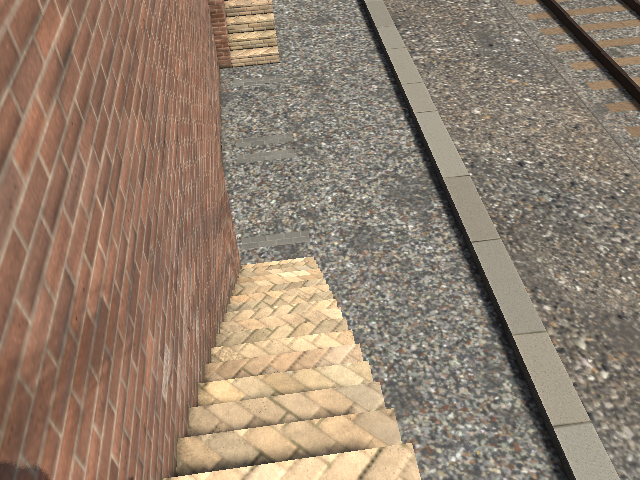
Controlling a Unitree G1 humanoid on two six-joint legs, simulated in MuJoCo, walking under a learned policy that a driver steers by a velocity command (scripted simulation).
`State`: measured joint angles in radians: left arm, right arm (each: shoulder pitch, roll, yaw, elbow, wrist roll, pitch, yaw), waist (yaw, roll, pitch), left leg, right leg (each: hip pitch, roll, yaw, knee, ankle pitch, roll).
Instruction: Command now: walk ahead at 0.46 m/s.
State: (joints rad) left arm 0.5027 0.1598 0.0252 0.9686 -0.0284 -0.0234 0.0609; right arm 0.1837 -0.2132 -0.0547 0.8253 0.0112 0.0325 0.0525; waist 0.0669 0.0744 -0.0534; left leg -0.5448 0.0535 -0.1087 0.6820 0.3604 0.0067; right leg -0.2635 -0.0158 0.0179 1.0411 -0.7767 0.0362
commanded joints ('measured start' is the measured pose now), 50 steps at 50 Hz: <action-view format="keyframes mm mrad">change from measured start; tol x64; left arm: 1 -56 117 29 -41 0 14 -1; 50 -33 -29 -9 -107 -44 -9 -22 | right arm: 1 128 -131 -48 28 3 -13 10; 50 523 -88 -11 165 -32 -68 -41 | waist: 1 -85 -184 114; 50 -34 355 55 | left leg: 1 122 53 18 -93 -49 25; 6 919 259 -89 120 1179 143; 17 326 128 -123 199 -336 140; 28 87 -34 103 607 -412 42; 31 -344 -148 -109 1335 -1436 -49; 37 -587 51 -141 994 -823 -36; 41 406 -80 172 608 -320 -77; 47 239 -7 145 -20 -954 14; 50 443 313 -547 -230 170 219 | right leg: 1 -65 -129 203 17 501 -135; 5 -790 231 198 1207 -182 -46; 20 -465 -54 60 -649 1313 -41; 31 695 -321 147 -461 2003 -279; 37 42 -422 560 -767 121 -384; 50 -571 133 230 203 89 -90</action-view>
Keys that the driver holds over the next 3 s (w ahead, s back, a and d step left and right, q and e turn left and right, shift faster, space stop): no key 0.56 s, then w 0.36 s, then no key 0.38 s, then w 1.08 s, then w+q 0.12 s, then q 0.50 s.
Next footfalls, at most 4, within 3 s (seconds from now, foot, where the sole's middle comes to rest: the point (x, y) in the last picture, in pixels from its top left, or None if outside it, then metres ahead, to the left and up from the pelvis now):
0.08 left None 0.10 0.15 -0.89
0.38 right None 0.32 -0.11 -0.94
0.60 right None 0.42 -0.05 -1.08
0.96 left None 0.36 0.20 -1.08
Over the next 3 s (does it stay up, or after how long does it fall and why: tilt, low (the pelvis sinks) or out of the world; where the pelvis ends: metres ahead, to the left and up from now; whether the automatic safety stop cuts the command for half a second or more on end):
stays up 0.92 0.19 -0.78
